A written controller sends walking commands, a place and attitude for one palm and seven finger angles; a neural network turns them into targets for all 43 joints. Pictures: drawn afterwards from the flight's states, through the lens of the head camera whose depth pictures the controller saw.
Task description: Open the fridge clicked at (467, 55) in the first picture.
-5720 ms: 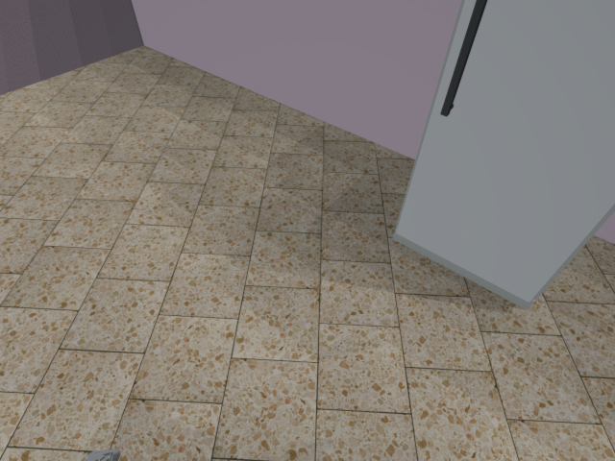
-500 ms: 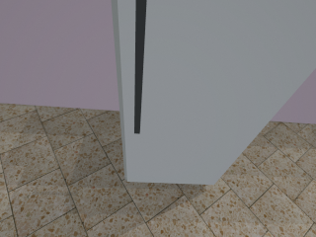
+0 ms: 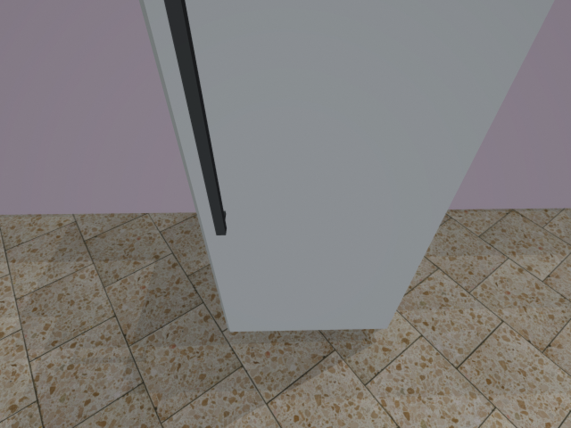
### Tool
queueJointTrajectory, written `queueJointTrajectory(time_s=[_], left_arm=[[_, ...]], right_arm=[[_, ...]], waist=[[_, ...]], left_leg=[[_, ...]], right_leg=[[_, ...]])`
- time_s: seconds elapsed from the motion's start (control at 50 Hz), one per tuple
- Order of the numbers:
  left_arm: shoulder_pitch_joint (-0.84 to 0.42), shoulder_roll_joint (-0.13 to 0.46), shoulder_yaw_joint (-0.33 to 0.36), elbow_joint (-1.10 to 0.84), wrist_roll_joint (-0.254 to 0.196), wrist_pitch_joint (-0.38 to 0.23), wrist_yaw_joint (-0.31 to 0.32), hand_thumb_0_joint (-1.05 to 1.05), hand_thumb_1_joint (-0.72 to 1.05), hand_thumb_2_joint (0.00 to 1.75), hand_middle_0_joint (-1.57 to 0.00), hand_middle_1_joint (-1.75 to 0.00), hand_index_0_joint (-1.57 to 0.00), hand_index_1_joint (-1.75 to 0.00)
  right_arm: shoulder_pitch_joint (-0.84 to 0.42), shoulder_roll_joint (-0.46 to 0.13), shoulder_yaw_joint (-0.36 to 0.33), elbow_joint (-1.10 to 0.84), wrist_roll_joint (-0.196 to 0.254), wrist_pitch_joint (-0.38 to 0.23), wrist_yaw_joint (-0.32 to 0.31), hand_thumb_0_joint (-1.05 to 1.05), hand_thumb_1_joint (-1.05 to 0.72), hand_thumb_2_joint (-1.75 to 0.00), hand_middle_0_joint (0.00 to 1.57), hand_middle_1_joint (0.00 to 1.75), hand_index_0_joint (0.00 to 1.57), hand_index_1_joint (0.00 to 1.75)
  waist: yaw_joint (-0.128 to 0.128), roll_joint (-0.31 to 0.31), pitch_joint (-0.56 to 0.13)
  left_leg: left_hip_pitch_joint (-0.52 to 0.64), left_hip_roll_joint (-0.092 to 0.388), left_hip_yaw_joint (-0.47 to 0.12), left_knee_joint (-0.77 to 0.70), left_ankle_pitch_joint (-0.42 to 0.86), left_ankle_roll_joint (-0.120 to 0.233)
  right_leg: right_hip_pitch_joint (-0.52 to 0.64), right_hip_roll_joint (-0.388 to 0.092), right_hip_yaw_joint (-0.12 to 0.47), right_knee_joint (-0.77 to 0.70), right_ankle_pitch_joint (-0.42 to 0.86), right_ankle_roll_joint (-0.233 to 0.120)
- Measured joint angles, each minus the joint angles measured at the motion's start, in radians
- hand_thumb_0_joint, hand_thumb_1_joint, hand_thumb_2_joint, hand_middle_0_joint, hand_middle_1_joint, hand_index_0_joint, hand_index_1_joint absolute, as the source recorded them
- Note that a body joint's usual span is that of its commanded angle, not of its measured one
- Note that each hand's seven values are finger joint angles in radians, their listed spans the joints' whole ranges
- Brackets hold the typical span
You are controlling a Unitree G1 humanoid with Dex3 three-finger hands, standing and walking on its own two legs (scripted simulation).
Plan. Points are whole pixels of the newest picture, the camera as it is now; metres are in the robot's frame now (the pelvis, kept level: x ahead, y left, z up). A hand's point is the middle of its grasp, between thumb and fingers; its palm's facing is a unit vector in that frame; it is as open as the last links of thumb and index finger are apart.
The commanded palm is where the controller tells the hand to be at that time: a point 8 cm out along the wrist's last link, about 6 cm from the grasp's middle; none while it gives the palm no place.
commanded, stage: come to a stop and stand still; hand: left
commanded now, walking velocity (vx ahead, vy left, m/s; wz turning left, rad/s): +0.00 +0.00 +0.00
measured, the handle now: (203, 128) +0.53 +0.15 +0.16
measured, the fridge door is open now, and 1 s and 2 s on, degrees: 0 0 0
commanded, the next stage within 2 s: look again from close up in 0.80 s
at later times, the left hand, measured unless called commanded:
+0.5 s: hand out of the picture +0.01 +0.20 -0.18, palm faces +0.03 -0.98 -0.20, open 7.4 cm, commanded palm none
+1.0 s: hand out of the picture +0.01 +0.22 -0.18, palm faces +0.00 -0.98 -0.21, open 7.4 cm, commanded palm none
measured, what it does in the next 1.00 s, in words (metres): stands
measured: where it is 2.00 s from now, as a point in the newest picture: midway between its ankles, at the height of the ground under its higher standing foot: outside the picture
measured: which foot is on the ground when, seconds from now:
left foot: down 0.00-1.00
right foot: down 0.00-1.00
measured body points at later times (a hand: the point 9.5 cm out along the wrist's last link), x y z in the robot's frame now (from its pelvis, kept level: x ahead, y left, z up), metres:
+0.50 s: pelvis +0.00 +0.03 -0.01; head -0.01 +0.02 +0.44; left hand +0.01 +0.25 -0.16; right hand +0.01 -0.20 -0.16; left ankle +0.02 +0.14 -0.74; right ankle -0.03 -0.10 -0.74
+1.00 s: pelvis +0.00 +0.04 +0.00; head +0.01 +0.04 +0.45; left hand +0.01 +0.27 -0.16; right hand +0.03 -0.20 -0.15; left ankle +0.02 +0.14 -0.74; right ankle -0.03 -0.10 -0.74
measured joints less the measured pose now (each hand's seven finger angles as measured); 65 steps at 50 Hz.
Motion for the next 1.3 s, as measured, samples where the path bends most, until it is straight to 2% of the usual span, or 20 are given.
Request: queueJointTrajectory(time_s=[0.06,0.18,0.24,0.28,0.3,0.36,0.44,0.68,1.3], left_arm=[[-0.003,-0.004,-0.001,0.001,-0.004,-0.005,-0.003,0.02,0.92,0.90,-0.20,-0.30,-0.20,-0.30],[0.005,-0.018,-0.002,0.003,-0.001,-0.008,-0.003,0.01,0.91,0.90,-0.20,-0.30,-0.20,-0.30],[0.010,-0.024,-0.006,0.003,0.005,-0.016,0.004,0.01,0.91,0.90,-0.20,-0.30,-0.20,-0.30],[0.023,-0.032,-0.013,-0.016,0.013,-0.033,0.013,0.01,0.91,0.90,-0.20,-0.30,-0.20,-0.30],[0.029,-0.034,-0.015,-0.025,0.015,-0.039,0.013,0.01,0.90,0.90,-0.20,-0.30,-0.20,-0.30],[0.034,-0.022,-0.015,-0.038,0.015,-0.040,0.011,0.01,0.90,0.90,-0.20,-0.30,-0.20,-0.30],[0.025,0.006,-0.012,-0.058,0.015,-0.029,0.007,0.01,0.90,0.90,-0.20,-0.30,-0.20,-0.30],[-0.010,0.081,-0.009,-0.100,0.013,-0.017,-0.002,0.01,0.90,0.90,-0.20,-0.30,-0.19,-0.30],[-0.027,0.083,-0.015,-0.057,0.015,-0.015,-0.010,0.01,0.90,0.90,-0.20,-0.30,-0.20,-0.30]], right_arm=[[-0.012,0.020,0.008,0.008,0.004,-0.008,-0.003,0.00,-0.91,-0.90,0.20,0.30,0.19,0.30],[-0.049,0.027,0.005,0.001,0.006,-0.012,-0.005,0.00,-0.91,-0.90,0.20,0.30,0.19,0.30],[-0.067,0.016,0.005,-0.014,0.008,-0.015,-0.002,0.00,-0.91,-0.90,0.20,0.30,0.20,0.30],[-0.073,-0.010,0.004,-0.045,0.000,-0.006,0.001,0.01,-0.92,-0.90,0.20,0.30,0.20,0.30],[-0.070,-0.024,0.001,-0.062,0.000,-0.009,0.004,0.02,-0.93,-0.90,0.20,0.30,0.20,0.30],[-0.065,-0.045,-0.002,-0.097,-0.001,-0.025,0.009,0.02,-0.93,-0.90,0.20,0.30,0.19,0.30],[-0.062,-0.056,0.005,-0.124,-0.002,-0.033,0.006,0.02,-0.93,-0.90,0.19,0.30,0.19,0.30],[-0.086,-0.069,0.023,-0.125,0.000,-0.033,0.013,0.01,-0.93,-0.90,0.20,0.30,0.20,0.30],[-0.151,-0.075,0.023,-0.074,0.006,-0.037,0.014,0.00,-0.91,-0.90,0.20,0.30,0.20,0.30]], waist=[[0.014,-0.013,0.020],[0.022,-0.015,0.031],[0.026,-0.007,0.028],[0.022,0.016,0.024],[0.018,0.026,0.021],[0.012,0.020,0.013],[0.018,0.011,-0.003],[0.030,-0.017,-0.005],[0.041,-0.035,0.018]], left_leg=[[0.013,-0.002,0.006,-0.026,0.024,-0.001],[0.025,-0.004,0.009,-0.049,0.037,0.000],[0.010,0.001,0.008,-0.025,0.028,0.003],[-0.031,0.005,-0.008,0.049,-0.034,0.021],[-0.041,0.003,-0.015,0.063,-0.025,0.027],[-0.045,-0.014,-0.013,0.092,-0.035,0.026],[-0.037,-0.036,-0.001,0.093,-0.047,0.040],[-0.010,-0.067,0.022,0.040,-0.024,0.063],[0.022,-0.070,0.031,-0.012,-0.006,0.064]], right_leg=[[0.006,-0.002,0.005,-0.015,0.011,-0.001],[0.013,-0.003,0.007,-0.029,0.020,-0.002],[0.012,0.001,0.005,-0.032,0.023,0.000],[-0.004,0.012,-0.002,-0.020,0.021,0.002],[-0.012,0.014,-0.006,-0.005,0.013,0.003],[-0.026,-0.005,-0.002,0.047,-0.019,0.012],[-0.030,-0.029,0.008,0.071,-0.035,0.028],[-0.022,-0.060,0.027,0.049,-0.023,0.050],[0.006,-0.062,0.035,0.000,-0.003,0.054]])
